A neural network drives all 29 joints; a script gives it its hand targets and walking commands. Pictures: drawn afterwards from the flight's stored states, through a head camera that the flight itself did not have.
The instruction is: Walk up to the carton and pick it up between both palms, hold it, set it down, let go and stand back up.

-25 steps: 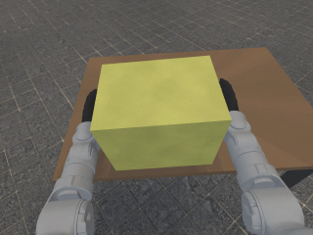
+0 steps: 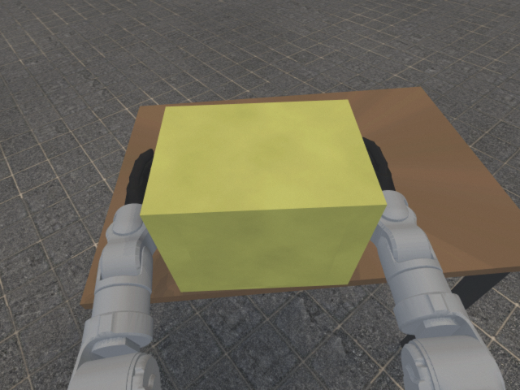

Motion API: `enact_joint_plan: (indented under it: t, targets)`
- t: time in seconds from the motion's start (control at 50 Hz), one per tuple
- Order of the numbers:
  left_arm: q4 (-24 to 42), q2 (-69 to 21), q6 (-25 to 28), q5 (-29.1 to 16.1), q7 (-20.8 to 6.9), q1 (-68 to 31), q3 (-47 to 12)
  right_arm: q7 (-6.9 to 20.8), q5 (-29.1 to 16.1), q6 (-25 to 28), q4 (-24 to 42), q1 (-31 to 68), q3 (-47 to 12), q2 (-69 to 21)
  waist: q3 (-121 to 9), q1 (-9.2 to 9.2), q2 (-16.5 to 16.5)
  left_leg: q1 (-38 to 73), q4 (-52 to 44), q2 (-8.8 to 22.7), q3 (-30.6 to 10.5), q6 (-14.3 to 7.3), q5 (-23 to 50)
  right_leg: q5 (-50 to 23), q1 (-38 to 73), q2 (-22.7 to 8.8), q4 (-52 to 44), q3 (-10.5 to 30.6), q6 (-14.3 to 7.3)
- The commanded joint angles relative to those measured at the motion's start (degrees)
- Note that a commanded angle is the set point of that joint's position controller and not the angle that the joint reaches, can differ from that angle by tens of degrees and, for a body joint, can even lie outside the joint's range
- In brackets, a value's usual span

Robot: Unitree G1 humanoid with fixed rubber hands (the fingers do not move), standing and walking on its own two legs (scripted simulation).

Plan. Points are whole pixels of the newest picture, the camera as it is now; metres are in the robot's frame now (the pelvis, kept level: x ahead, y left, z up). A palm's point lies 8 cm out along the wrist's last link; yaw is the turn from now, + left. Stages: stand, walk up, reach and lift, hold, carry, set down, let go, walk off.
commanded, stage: reach and lift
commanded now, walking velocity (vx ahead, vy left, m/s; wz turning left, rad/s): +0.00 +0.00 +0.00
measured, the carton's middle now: (260, 199) +0.38 +0.01 +0.10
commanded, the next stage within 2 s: hold in 1.70 s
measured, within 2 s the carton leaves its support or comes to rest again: neither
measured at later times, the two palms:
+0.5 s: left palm (128, 198) +0.34 +0.19 +0.16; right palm (394, 194) +0.35 -0.17 +0.15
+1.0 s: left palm (121, 192) +0.32 +0.19 +0.18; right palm (407, 199) +0.32 -0.17 +0.16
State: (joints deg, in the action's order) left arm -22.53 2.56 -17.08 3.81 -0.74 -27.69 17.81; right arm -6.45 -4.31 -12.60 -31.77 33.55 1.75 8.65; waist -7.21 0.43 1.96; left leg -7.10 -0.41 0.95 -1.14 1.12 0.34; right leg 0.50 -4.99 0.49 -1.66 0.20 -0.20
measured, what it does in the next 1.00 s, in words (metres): stands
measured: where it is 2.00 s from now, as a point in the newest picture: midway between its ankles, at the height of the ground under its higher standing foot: outside the picture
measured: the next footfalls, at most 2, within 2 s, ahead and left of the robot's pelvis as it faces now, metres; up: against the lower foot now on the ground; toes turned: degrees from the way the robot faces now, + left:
none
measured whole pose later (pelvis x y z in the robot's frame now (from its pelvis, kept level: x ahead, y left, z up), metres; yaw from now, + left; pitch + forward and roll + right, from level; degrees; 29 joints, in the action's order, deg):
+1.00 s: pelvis -0.03 +0.01 +0.00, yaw -1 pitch -1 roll +0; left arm 9.4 0.2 -51.1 10.6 -6.1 -28.4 20.0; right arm -7.2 -8.1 -37.2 -7.3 30.8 2.9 8.6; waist -0.3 -3.6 0.7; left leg 2.1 -4.5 0.1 0.0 0.0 3.3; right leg -0.6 2.0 -0.4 -1.7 1.3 1.0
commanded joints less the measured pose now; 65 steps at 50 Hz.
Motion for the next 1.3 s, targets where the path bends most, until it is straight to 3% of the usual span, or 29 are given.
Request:
enact_joint_plan:
  t: [0.0,0.22,0.46,0.72,0.86,1.04,1.28]
  targets:
    - [15.50,-24.92,1.52,-4.32,-9.22,-36.57,-25.86,7.90,-4.22,1.92,19.54,35.88,-22.23,-30.80,-29.18,-0.25,-2.27,8.03,4.90,-2.93,1.14,-0.02,19.04,-25.67,18.08,1.49,8.34,0.95,3.32]
    - [26.14,-22.97,-8.65,-5.59,-9.71,-33.06,-27.20,5.53,-8.26,-4.86,29.72,33.75,-24.16,-27.75,-26.61,-1.59,-1.56,9.66,5.87,-2.86,1.34,0.33,19.44,-24.62,17.19,1.75,9.08,1.18,4.00]
    - [35.75,-20.72,-21.54,-4.23,-11.39,-29.78,-24.82,4.00,-11.31,-13.65,38.56,32.24,-21.59,-22.79,-21.66,-2.73,-1.39,12.60,4.17,-2.80,1.85,0.36,18.06,-20.18,17.25,1.97,7.13,0.63,4.74]
    - [41.00,-19.32,-29.76,-2.82,-12.72,-28.28,-23.01,4.01,-12.03,-19.20,43.30,31.25,-18.27,-19.05,-18.35,-4.01,-1.32,16.46,1.73,-2.25,2.43,0.11,13.95,-12.69,15.47,2.23,3.96,-0.40,4.82]
    - [40.42,-18.95,-31.41,-1.86,-12.85,-31.33,-22.17,5.46,-10.51,-20.06,42.95,34.70,-16.52,-18.62,-16.89,-3.50,-1.23,15.92,0.10,-1.60,2.90,-0.93,7.89,-5.33,12.84,2.04,2.71,-1.12,4.82]
    - [41.62,-18.33,-33.20,-1.37,-13.90,-30.81,-20.96,5.22,-10.59,-21.18,42.64,34.27,-15.88,-18.02,-18.31,-4.52,-1.49,18.28,0.08,-2.26,2.89,-0.48,12.29,-9.86,15.38,2.41,2.33,-1.36,5.21]
    - [47.36,-16.49,-36.50,-2.16,-14.72,-28.81,-21.24,3.73,-12.87,-22.83,47.27,32.52,-16.68,-16.44,-18.56,-5.55,-1.29,19.01,0.43,-3.00,3.01,0.85,19.46,-18.00,21.34,2.59,3.17,-1.14,5.24]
